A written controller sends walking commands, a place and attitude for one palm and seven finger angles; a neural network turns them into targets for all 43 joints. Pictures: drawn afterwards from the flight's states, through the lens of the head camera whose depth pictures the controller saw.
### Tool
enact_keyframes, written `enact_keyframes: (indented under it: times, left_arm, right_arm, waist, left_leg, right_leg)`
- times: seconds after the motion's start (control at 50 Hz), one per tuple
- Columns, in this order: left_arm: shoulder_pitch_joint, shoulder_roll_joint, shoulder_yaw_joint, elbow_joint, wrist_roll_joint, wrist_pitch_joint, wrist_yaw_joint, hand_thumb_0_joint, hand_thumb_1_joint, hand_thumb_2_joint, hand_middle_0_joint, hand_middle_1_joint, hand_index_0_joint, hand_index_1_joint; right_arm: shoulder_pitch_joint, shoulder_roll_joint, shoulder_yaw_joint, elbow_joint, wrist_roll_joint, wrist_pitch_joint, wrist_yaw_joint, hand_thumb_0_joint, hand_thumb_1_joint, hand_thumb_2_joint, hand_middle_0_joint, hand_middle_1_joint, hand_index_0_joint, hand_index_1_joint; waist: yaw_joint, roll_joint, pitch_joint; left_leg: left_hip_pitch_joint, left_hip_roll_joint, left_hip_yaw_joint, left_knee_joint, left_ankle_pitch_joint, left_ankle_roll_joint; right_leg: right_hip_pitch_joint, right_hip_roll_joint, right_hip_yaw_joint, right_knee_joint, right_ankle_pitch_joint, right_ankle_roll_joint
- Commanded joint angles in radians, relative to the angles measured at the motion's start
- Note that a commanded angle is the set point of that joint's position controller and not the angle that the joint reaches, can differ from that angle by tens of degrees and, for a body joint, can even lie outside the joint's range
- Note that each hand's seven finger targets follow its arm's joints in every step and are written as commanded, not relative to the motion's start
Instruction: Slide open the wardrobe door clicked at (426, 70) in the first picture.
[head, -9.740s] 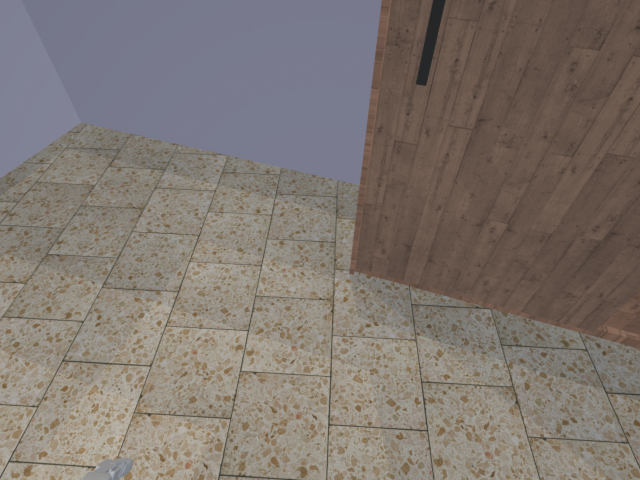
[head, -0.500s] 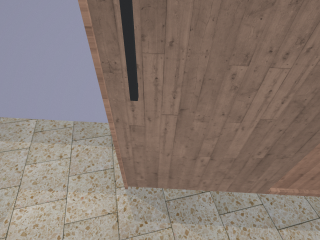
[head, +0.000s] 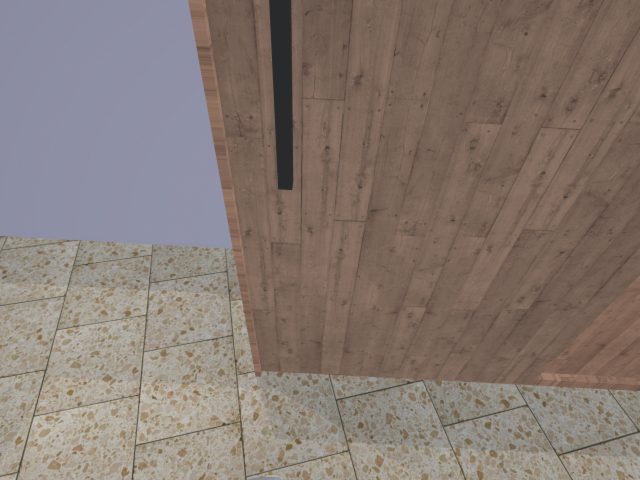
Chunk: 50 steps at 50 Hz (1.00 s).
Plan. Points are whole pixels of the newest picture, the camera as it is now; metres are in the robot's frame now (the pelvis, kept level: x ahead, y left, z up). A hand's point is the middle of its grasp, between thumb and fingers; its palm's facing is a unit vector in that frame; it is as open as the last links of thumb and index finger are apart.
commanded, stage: look again from close up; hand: left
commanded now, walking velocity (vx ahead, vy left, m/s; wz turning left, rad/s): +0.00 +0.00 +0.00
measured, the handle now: (285, 94) +0.55 +0.09 +0.23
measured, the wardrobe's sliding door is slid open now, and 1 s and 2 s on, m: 0.00 0.00 0.00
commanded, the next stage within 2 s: shuffle to correct the standing spot in 1.72 s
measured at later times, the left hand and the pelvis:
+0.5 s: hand out of the picture -0.04 +0.21 -0.16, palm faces +0.01 -0.98 -0.20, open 7.4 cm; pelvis -0.07 +0.03 +0.02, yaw -2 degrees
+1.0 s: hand out of the picture -0.06 +0.20 -0.16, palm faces +0.01 -0.99 -0.16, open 7.4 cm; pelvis -0.05 +0.04 +0.02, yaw -2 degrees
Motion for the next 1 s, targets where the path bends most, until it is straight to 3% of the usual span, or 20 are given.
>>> enact_keyframes:
  times: [0.0,0.04,0.06,0.08,0.1,0.12,0.14,0.16,0.18,0.2,0.24,0.26,0.28,0.3,0.32,0.34,0.4,0.5,0.7,0.98]
  left_arm:
    - [0.344,0.046,0.022,0.045,-0.005,0.019,0.012,0.0,0.9,0.9,-0.2,-0.3,-0.2,-0.3]
    - [0.388,0.034,0.018,0.058,-0.006,0.013,0.011,0.0,0.9,0.9,-0.2,-0.3,-0.2,-0.3]
    - [0.356,0.067,0.02,0.045,-0.001,0.009,0.013,0.0,0.9,0.9,-0.2,-0.3,-0.2,-0.3]
    - [0.242,0.134,0.027,0.007,0.007,0.008,0.021,0.0,0.9,0.9,-0.2,-0.3,-0.2,-0.3]
    - [0.014,0.168,0.023,-0.08,0.004,0.004,0.03,0.0,0.9,0.9,-0.2,-0.3,-0.2,-0.3]
    - [-0.162,0.207,0.04,-0.135,0.005,-0.007,0.031,0.0,0.9,0.9,-0.2,-0.3,-0.2,-0.3]
    - [-0.255,0.227,0.049,-0.168,-0.005,-0.032,0.036,0.0,0.9,0.9,-0.2,-0.3,-0.2,-0.3]
    - [-0.256,0.216,0.041,-0.172,-0.004,-0.054,0.033,0.0,0.9,0.9,-0.2,-0.3,-0.2,-0.3]
    - [-0.169,0.196,0.034,-0.147,-0.002,-0.062,0.027,0.0,0.9,0.9,-0.2,-0.3,-0.2,-0.3]
    - [-0.064,0.18,0.03,-0.107,0.001,-0.06,0.023,0.0,0.9,0.9,-0.2,-0.3,-0.2,-0.3]
    - [0.021,0.164,0.02,-0.053,0.0,-0.044,0.015,0.0,0.9,0.9,-0.2,-0.3,-0.2,-0.3]
    - [0.029,0.146,0.013,-0.042,-0.009,-0.035,0.008,0.0,0.9,0.9,-0.2,-0.3,-0.2,-0.3]
    - [0.057,0.118,0.007,-0.04,-0.02,-0.03,-0.001,0.0,0.9,0.9,-0.2,-0.3,-0.2,-0.3]
    - [0.065,0.098,0.003,-0.04,-0.023,-0.029,-0.007,0.0,0.9,0.9,-0.2,-0.3,-0.2,-0.3]
    - [0.054,0.099,0.002,-0.04,-0.018,-0.033,-0.012,0.0,0.9,0.9,-0.2,-0.3,-0.2,-0.3]
    - [0.045,0.11,0.001,-0.037,-0.015,-0.037,-0.01,0.0,0.9,0.9,-0.2,-0.3,-0.2,-0.3]
    - [-0.01,0.126,0.002,-0.03,-0.017,-0.036,-0.003,0.0,0.9,0.9,-0.2,-0.3,-0.2,-0.3]
    - [-0.013,0.117,0.003,-0.021,-0.011,-0.031,-0.006,0.0,0.9,0.9,-0.2,-0.3,-0.2,-0.3]
    - [0.01,0.103,0.009,-0.016,-0.009,-0.037,-0.005,0.0,0.9,0.9,-0.2,-0.3,-0.2,-0.3]
    - [0.021,0.082,-0.001,0.012,-0.014,-0.056,-0.001,0.0,0.9,0.9,-0.2,-0.3,-0.2,-0.3]
  right_arm:
    - [-0.073,-0.166,-0.016,-0.082,-0.007,-0.008,-0.009,0.0,-0.9,-0.9,0.2,0.3,0.2,0.3]
    - [-0.074,-0.151,-0.019,-0.071,-0.005,0.01,-0.011,0.0,-0.9,-0.9,0.2,0.3,0.2,0.3]
    - [-0.039,-0.107,-0.017,-0.063,0.009,0.025,-0.006,0.0,-0.9,-0.9,0.2,0.3,0.2,0.3]
    - [0.008,-0.034,-0.019,-0.057,0.018,0.046,-0.008,0.0,-0.9,-0.9,0.2,0.3,0.2,0.3]
    - [0.042,-0.076,-0.036,-0.061,0.008,0.052,-0.003,0.0,-0.9,-0.9,0.2,0.3,0.2,0.3]
    - [0.085,-0.115,-0.051,-0.051,0.005,0.058,0.003,0.0,-0.9,-0.9,0.2,0.3,0.2,0.3]
    - [0.12,-0.117,-0.053,-0.038,0.008,0.053,0.006,0.0,-0.9,-0.9,0.2,0.3,0.2,0.3]
    - [0.138,-0.122,-0.044,-0.033,0.01,0.028,0.012,0.0,-0.9,-0.9,0.2,0.3,0.2,0.3]
    - [0.11,-0.087,-0.025,-0.045,0.015,0.005,0.017,0.0,-0.9,-0.9,0.2,0.3,0.2,0.3]
    - [0.056,-0.056,-0.012,-0.056,0.017,-0.008,0.015,0.0,-0.9,-0.9,0.2,0.3,0.2,0.3]
    - [0.032,-0.018,0.009,-0.06,0.016,-0.026,0.007,0.0,-0.9,-0.9,0.2,0.3,0.2,0.3]
    - [0.055,-0.019,0.021,-0.047,0.016,-0.033,0.001,0.0,-0.9,-0.9,0.2,0.3,0.2,0.3]
    - [0.046,-0.067,0.019,-0.055,0.011,-0.043,-0.008,0.0,-0.9,-0.9,0.2,0.3,0.2,0.3]
    - [0.005,-0.112,0.014,-0.068,0.004,-0.041,-0.015,0.0,-0.9,-0.9,0.2,0.3,0.2,0.3]
    - [-0.024,-0.129,0.016,-0.074,0.0,-0.034,-0.015,0.0,-0.9,-0.9,0.2,0.3,0.2,0.3]
    - [-0.02,-0.12,0.018,-0.071,0.004,-0.03,-0.012,0.0,-0.9,-0.9,0.2,0.3,0.2,0.3]
    - [0.025,-0.097,0.025,-0.034,0.007,-0.032,-0.003,0.0,-0.9,-0.9,0.2,0.3,0.2,0.3]
    - [0.025,-0.096,0.02,-0.02,0.004,-0.026,0.001,0.0,-0.9,-0.9,0.2,0.3,0.2,0.3]
    - [0.082,-0.06,0.013,-0.008,0.0,-0.018,0.0,0.0,-0.9,-0.9,0.2,0.3,0.2,0.3]
    - [0.069,-0.057,0.024,-0.007,0.01,-0.046,-0.009,0.0,-0.9,-0.9,0.2,0.3,0.2,0.3]
  waist:
    - [0.09,0.12,0.001]
    - [0.102,0.02,0.057]
    - [0.074,-0.124,0.098]
    - [0.02,-0.338,0.126]
    - [-0.044,-0.244,0.162]
    - [-0.113,-0.151,0.093]
    - [-0.142,-0.161,0.084]
    - [-0.134,-0.066,0.083]
    - [-0.086,-0.04,0.076]
    - [-0.027,-0.045,0.063]
    - [0.009,-0.071,0.057]
    - [0.009,-0.043,0.056]
    - [0.032,0.074,0.046]
    - [0.056,0.113,0.048]
    - [0.063,0.05,0.04]
    - [0.055,-0.08,0.03]
    - [0.02,-0.012,0.037]
    - [0.02,0.042,0.072]
    - [-0.003,-0.018,0.067]
    - [0.006,-0.01,-0.014]
  left_leg:
    - [-0.092,0.214,-0.295,-0.516,-0.57,-0.077]
    - [-0.081,0.159,-0.217,-0.4,-0.526,-0.082]
    - [-0.086,0.064,-0.124,-0.254,-0.479,-0.128]
    - [0.0,-0.042,-0.041,0.159,-0.342,-0.153]
    - [0.033,-0.001,-0.136,0.464,-0.315,-0.133]
    - [0.132,-0.004,-0.165,0.664,-0.291,-0.128]
    - [0.132,0.006,-0.178,0.707,-0.256,-0.112]
    - [0.079,0.023,-0.138,0.603,-0.264,-0.101]
    - [0.021,0.033,-0.1,0.395,-0.304,-0.095]
    - [0.008,0.03,-0.067,0.224,-0.346,-0.094]
    - [0.102,0.02,-0.035,-0.119,-0.278,-0.09]
    - [0.172,0.024,-0.065,-0.223,-0.165,-0.09]
    - [0.191,0.114,-0.203,-0.242,-0.071,-0.062]
    - [0.12,0.194,-0.271,-0.255,-0.134,-0.03]
    - [0.043,0.195,-0.253,-0.249,-0.257,-0.028]
    - [0.03,0.149,-0.228,-0.211,-0.268,-0.044]
    - [0.073,0.108,-0.173,-0.212,-0.228,-0.066]
    - [0.017,0.115,-0.198,-0.284,-0.409,-0.062]
    - [0.053,0.079,-0.158,-0.183,-0.379,-0.059]
    - [0.118,0.1,-0.147,-0.146,-0.096,-0.061]
  right_leg:
    - [0.149,0.052,-0.114,-0.018,-0.082,-0.023]
    - [0.196,0.046,-0.111,-0.376,-0.019,-0.035]
    - [0.138,-0.027,0.019,-0.559,-0.09,-0.073]
    - [-0.139,-0.249,0.294,-0.728,-0.331,-0.166]
    - [-0.367,-0.375,0.348,-0.759,-0.289,-0.228]
    - [-0.47,-0.357,0.281,-0.744,-0.199,-0.23]
    - [-0.476,-0.304,0.251,-0.725,-0.188,-0.201]
    - [-0.316,-0.248,0.165,-0.646,-0.057,-0.174]
    - [-0.121,-0.207,0.108,-0.575,0.097,-0.159]
    - [0.003,-0.201,0.113,-0.521,0.198,-0.161]
    - [0.08,-0.185,0.106,-0.389,0.318,-0.13]
    - [0.048,-0.136,0.072,-0.331,0.303,-0.082]
    - [-0.009,-0.079,0.041,-0.299,0.221,-0.027]
    - [0.005,-0.061,0.014,-0.327,0.158,0.005]
    - [0.078,-0.063,0.009,-0.377,0.17,0.013]
    - [0.099,-0.061,0.038,-0.421,0.152,0.013]
    - [0.08,-0.078,0.042,-0.407,0.165,-0.005]
    - [0.072,-0.059,0.008,-0.394,0.124,0.006]
    - [-0.045,-0.074,0.054,-0.432,-0.001,-0.01]
    - [0.055,-0.084,0.04,-0.363,0.298,-0.014]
